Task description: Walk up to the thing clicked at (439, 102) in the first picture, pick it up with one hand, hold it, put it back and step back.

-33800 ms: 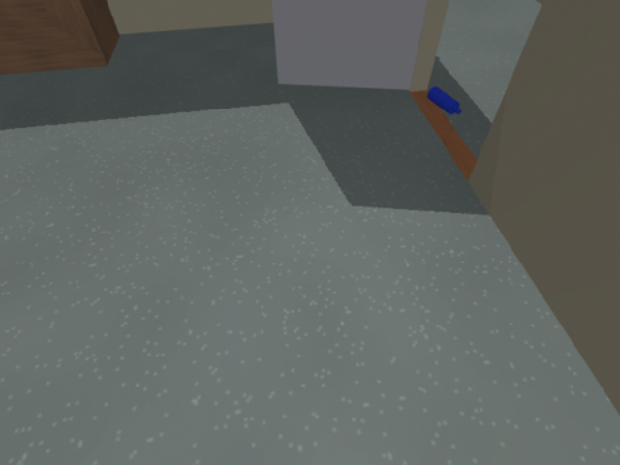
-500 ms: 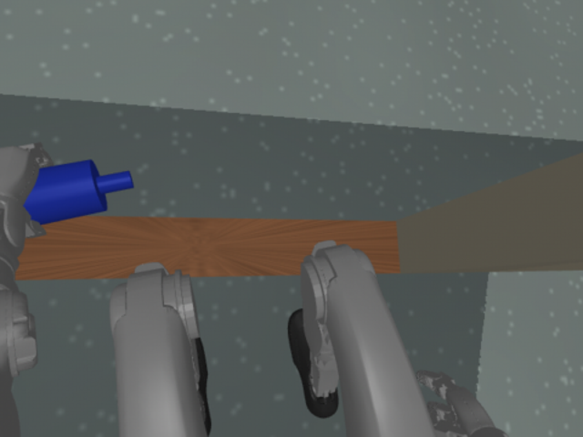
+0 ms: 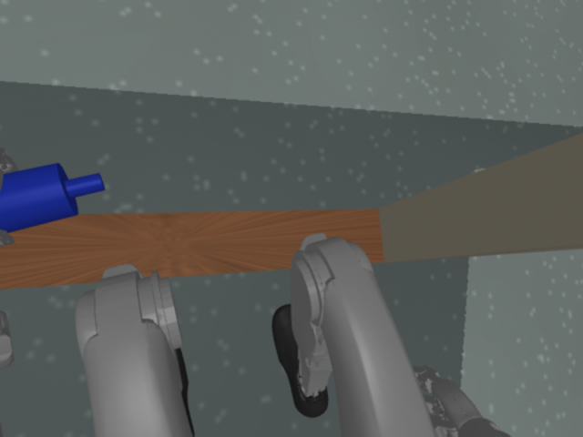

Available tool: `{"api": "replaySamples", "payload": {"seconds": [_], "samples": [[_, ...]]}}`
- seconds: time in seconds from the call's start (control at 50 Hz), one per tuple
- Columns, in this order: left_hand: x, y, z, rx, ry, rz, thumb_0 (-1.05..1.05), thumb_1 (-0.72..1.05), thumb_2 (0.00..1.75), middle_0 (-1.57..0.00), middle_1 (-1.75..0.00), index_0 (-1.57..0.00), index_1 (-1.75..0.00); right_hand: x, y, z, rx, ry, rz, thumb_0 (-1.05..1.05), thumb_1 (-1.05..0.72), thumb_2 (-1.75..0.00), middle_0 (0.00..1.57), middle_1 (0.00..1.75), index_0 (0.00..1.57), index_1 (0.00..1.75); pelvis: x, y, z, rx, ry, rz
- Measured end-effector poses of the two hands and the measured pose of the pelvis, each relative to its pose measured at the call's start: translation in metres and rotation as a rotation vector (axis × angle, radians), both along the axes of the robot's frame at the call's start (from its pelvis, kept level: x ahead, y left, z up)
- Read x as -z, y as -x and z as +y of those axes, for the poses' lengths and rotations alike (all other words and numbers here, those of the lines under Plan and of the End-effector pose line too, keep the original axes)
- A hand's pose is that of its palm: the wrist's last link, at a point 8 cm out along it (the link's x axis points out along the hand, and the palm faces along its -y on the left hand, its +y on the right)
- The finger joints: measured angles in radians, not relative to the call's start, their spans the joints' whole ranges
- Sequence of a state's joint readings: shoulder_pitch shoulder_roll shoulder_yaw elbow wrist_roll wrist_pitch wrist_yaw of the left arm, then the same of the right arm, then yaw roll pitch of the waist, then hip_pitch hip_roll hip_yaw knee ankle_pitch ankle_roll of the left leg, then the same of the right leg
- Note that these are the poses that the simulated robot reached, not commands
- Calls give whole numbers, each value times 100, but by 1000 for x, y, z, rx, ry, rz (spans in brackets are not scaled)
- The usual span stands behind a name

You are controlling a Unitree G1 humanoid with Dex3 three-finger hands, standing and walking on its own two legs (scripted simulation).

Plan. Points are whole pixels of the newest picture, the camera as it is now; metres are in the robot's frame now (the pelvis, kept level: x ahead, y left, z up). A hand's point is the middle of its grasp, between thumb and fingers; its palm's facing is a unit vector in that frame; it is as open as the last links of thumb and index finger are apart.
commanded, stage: rest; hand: left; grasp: from above
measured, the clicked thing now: (9, 203) +0.42 +0.33 -0.22
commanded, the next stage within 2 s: open in 1.10 s
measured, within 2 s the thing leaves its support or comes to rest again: rests again in 0.84 s
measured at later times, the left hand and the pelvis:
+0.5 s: hand out of the picture +0.42 +0.35 -0.23, palm faces -0.42 -0.17 -0.89, open 10.7 cm; pelvis +0.00 +0.00 -0.02, yaw -2 degrees
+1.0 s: hand (6, 211) +0.42 +0.35 -0.25, palm faces -0.42 -0.17 -0.89, open 10.7 cm; pelvis +0.00 +0.00 -0.02, yaw -4 degrees
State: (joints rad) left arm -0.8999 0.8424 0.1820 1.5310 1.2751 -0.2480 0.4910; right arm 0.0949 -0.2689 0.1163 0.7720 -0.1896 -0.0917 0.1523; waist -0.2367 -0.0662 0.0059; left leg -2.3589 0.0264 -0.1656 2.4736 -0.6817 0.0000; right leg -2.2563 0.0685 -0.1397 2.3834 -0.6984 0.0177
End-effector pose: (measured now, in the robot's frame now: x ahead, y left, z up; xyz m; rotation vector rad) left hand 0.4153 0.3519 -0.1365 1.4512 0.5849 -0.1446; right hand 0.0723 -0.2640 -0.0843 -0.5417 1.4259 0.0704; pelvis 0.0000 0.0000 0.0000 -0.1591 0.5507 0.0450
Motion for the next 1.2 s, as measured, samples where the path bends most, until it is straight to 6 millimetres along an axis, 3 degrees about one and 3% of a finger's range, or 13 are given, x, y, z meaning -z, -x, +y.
{"api": "replaySamples", "payload": {"seconds": [0.52, 0.88, 1.2], "samples": [[38, -5, 2, -20, 27, -9, -1, -10, 59, -61, -63, -63, -61, -6, 12, -1, -85, 18, 23, 0, -89, -89, 21, 30, 20, 30, 16, 0, 3, 25, 35, -58], [50, -6, -2, -21, 28, -16, -1, -11, 58, -63, -62, -64, -60, -10, 5, 10, -151, -13, 7, 0, -90, -89, 21, 30, 20, 30, 17, 1, 5, 32, 51, -75], [53, -8, 0, -26, 27, -11, -1, -12, 58, -64, -61, -66, -59, -15, 12, 12, -178, -22, 17, 0, -90, -89, 21, 30, 20, 30, 17, 3, 7, 40, 64, -95]]}}
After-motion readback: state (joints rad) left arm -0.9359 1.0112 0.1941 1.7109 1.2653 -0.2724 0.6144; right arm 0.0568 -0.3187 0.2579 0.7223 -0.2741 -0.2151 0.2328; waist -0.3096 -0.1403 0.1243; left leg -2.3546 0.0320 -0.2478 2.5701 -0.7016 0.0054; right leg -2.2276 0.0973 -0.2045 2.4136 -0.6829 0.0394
